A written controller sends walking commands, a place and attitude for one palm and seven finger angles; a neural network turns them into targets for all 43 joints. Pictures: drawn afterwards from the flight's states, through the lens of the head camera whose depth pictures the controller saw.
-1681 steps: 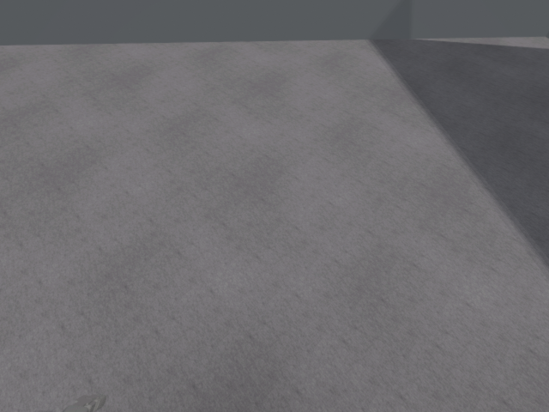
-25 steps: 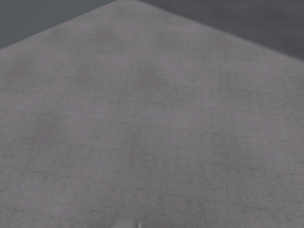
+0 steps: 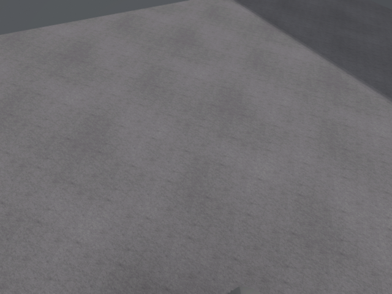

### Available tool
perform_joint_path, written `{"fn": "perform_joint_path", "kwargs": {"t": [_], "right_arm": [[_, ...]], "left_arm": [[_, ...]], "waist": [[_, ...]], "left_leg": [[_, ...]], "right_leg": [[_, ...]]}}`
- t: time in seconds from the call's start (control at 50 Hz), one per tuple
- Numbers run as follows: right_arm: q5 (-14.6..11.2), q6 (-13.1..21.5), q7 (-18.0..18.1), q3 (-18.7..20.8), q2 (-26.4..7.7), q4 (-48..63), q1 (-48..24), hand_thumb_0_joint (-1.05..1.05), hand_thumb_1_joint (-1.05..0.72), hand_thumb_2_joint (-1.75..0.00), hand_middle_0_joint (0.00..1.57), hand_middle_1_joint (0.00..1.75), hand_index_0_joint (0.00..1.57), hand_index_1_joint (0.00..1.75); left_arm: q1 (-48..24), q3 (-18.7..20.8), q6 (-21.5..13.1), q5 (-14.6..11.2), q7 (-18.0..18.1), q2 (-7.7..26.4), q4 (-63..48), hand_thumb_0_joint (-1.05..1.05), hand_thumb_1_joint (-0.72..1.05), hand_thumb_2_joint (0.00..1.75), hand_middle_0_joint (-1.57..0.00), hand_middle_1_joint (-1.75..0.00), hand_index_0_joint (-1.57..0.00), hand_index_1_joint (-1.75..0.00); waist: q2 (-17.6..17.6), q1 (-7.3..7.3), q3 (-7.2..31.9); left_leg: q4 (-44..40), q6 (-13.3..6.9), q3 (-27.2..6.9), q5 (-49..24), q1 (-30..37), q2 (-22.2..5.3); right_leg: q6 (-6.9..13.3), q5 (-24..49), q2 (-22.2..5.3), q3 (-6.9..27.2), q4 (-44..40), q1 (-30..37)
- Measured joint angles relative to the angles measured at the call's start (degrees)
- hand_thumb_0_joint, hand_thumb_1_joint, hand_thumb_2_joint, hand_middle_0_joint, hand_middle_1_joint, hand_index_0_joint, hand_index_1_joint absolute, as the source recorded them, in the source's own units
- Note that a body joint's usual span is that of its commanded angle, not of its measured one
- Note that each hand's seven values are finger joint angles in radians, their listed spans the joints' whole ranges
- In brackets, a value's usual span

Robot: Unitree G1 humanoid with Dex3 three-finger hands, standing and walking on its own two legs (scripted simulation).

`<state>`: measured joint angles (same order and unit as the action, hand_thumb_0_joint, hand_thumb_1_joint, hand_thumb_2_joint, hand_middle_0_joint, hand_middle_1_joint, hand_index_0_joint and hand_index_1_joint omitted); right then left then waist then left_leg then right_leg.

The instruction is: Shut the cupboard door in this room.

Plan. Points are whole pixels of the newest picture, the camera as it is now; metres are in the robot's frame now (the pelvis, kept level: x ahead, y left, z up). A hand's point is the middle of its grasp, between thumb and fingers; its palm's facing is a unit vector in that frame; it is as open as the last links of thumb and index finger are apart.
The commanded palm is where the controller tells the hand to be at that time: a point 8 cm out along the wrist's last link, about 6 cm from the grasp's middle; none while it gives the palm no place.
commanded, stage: turn or walk to find it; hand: left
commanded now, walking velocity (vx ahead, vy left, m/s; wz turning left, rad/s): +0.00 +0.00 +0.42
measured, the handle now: out of the picture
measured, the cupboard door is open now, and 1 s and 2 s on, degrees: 83 83 83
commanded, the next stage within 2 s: none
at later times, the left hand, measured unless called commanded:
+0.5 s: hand out of the picture +0.01 +0.16 -0.16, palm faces +0.24 -0.93 -0.26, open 7.4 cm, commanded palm none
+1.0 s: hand out of the picture -0.04 +0.20 -0.16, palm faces +0.44 -0.86 -0.26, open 7.4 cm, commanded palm none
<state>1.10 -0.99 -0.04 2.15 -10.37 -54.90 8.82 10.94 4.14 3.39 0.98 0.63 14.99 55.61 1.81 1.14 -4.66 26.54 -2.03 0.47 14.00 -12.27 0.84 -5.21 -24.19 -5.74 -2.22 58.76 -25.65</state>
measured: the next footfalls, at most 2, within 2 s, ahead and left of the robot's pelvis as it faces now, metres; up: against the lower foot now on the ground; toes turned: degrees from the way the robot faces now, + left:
right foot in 0.20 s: +0.05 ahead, -0.14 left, +0.00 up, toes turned +1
left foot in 0.64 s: -0.04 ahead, +0.10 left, +0.00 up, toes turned +22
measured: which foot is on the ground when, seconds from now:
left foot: down 0.00-0.20, up 0.22-0.62, down 0.64-1.00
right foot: up 0.00-0.18, down 0.20-0.64, up 0.66-1.00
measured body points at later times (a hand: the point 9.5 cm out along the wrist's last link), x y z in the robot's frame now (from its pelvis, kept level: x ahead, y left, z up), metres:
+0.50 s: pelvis -0.01 -0.05 +0.00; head +0.03 -0.06 +0.45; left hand +0.00 +0.20 -0.14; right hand +0.09 -0.29 -0.16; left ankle -0.08 +0.11 -0.68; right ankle +0.01 -0.14 -0.74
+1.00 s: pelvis -0.03 -0.02 +0.00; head +0.01 -0.01 +0.44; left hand -0.06 +0.25 -0.14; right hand +0.14 -0.21 -0.15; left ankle -0.08 +0.09 -0.74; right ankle +0.03 -0.14 -0.71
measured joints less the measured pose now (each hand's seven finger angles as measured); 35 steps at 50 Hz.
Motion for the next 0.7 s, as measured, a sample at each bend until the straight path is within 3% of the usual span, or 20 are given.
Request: {"fn": "perform_joint_path", "kwargs": {"t": [0.12, 0.18, 0.2, 0.26, 0.32, 0.38, 0.48, 0.56, 0.6, 0.64, 0.7], "right_arm": [[0.31, -0.56, -0.16, 0.64, -0.18, -0.17, 1.41, 0.0, -0.91, -0.9, 0.2, 0.3, 0.2, 0.3], [0.15, -1.01, -0.2, 1.15, -0.71, -0.62, 2.46, 0.0, -0.91, -0.9, 0.2, 0.3, 0.2, 0.3], [-0.09, -1.13, -0.27, 1.41, -1.14, -0.81, 2.81, 0.0, -0.91, -0.9, 0.2, 0.3, 0.2, 0.3], [-0.2, -2.33, -0.36, 2.26, -2.25, -1.54, 3.13, 0.01, -0.91, -0.9, 0.2, 0.3, 0.2, 0.29], [0.01, -3.09, -0.8, 2.89, -3.11, -2.07, 3.14, 0.01, -0.91, -0.9, 0.2, 0.3, 0.2, 0.29], [0.1, -3.19, -1.09, 3.0, -3.53, -2.21, 3.34, 0.01, -0.91, -0.9, 0.2, 0.3, 0.2, 0.29], [-0.08, -3.34, -1.07, 2.5, -3.47, -2.73, 2.86, 0.01, -0.91, -0.9, 0.19, 0.3, 0.2, 0.29], [-0.45, -2.98, -0.93, 1.74, -3.14, -2.63, 1.14, 0.01, -0.91, -0.9, 0.19, 0.3, 0.19, 0.29], [-0.56, -2.47, -0.89, 1.41, -2.91, -2.11, 0.2, 0.01, -0.91, -0.9, 0.19, 0.3, 0.19, 0.29], [-0.5, -1.54, -1.03, 1.13, -2.98, -1.15, -0.26, 0.01, -0.91, -0.9, 0.19, 0.3, 0.2, 0.29], [-0.11, -0.51, -0.86, 0.87, -1.66, -0.33, -1.23, 0.01, -0.91, -0.9, 0.19, 0.3, 0.2, 0.29]], "left_arm": [[-2.55, -0.73, -0.38, -0.27, 0.05, -1.71, -1.58, 0.0, 0.91, 0.9, -0.2, -0.3, -0.2, -0.29], [-3.05, -1.29, -1.54, -0.46, 0.01, -2.69, -2.61, 0.0, 0.91, 0.9, -0.2, -0.3, -0.2, -0.29], [-3.09, -1.48, -2.15, -0.3, 0.1, -3.22, -2.78, 0.0, 0.91, 0.9, -0.2, -0.3, -0.2, -0.29], [-2.68, -2.1, -3.18, 0.12, 0.25, -4.88, -3.4, 0.0, 0.91, 0.9, -0.2, -0.3, -0.2, -0.3], [-1.55, -2.22, -2.94, 0.18, 0.5, -5.92, -3.48, 0.0, 0.91, 0.9, -0.21, -0.3, -0.2, -0.3], [-0.5, -2.19, -2.84, 0.36, 0.61, -6.33, -3.02, 0.0, 0.9, 0.9, -0.21, -0.3, -0.2, -0.3], [0.96, -1.83, -3.02, 0.67, 0.5, -5.69, -2.31, 0.0, 0.91, 0.9, -0.21, -0.3, -0.2, -0.3], [1.92, -1.36, -2.92, 0.87, 0.32, -4.13, -1.62, 0.0, 0.91, 0.9, -0.21, -0.3, -0.2, -0.3], [2.42, -0.99, -2.65, 0.83, 0.31, -3.1, -1.04, 0.0, 0.91, 0.9, -0.21, -0.3, -0.2, -0.3], [3.36, -0.56, -2.13, 0.46, 0.29, -2.1, -0.63, 0.0, 0.91, 0.9, -0.21, -0.3, -0.2, -0.3], [3.28, 0.04, -0.12, 0.18, 0.53, -0.11, 0.6, 0.0, 0.91, 0.9, -0.21, -0.3, -0.2, -0.3]], "waist": [[-1.61, -1.8, -0.01], [-2.46, -2.34, 0.31], [-3.26, -2.38, 0.34], [-4.57, -2.65, -0.16], [-4.49, -2.61, -0.32], [-3.97, -2.72, -0.37], [-2.4, -1.88, -0.72], [-1.18, -0.6, -1.3], [-0.58, -0.23, -1.37], [-0.51, -0.15, -0.79], [1.43, 0.44, -0.91]], "left_leg": [[0.83, 0.91, -2.64, -0.44, -1.58, 0.97], [3.57, 2.01, -4.05, 0.53, -3.43, 1.61], [5.5, 2.5, -4.71, 1.35, -4.39, 1.55], [20.11, 3.08, -4.82, 12.16, -9.36, 2.23], [34.83, 3.72, -3.28, 11.22, -13.76, 1.64], [39.0, 4.81, -2.25, 8.93, -14.65, -0.15], [30.66, 5.83, -0.95, 10.94, -10.99, -2.19], [20.6, 5.49, 0.99, 12.44, -6.96, -2.44], [14.49, 5.13, 2.33, 10.36, -4.51, -2.23], [5.97, 4.0, 3.17, 3.48, -1.23, -2.26], [7.78, 1.23, 3.14, 4.78, -1.94, -1.1]], "right_leg": [[0.21, -1.21, 1.78, 0.08, -11.39, 3.99], [0.74, 4.53, 2.92, -0.78, -23.47, 8.93], [2.17, 7.1, 3.29, -1.48, -26.31, 10.15], [6.27, 6.62, 2.88, -3.59, -25.17, 10.52], [6.98, 7.1, 1.91, -4.87, -27.12, 11.94], [6.91, 7.92, 1.03, -6.21, -28.75, 12.8], [6.64, 8.17, -0.63, -8.41, -29.37, 13.02], [5.84, 7.56, -2.01, -10.26, -27.82, 12.27], [5.12, 6.83, -2.78, -11.3, -26.17, 11.61], [4.11, 5.25, -3.42, -12.32, -22.8, 10.17], [2.08, -4.94, -2.68, -7.18, -10.91, 5.5]]}}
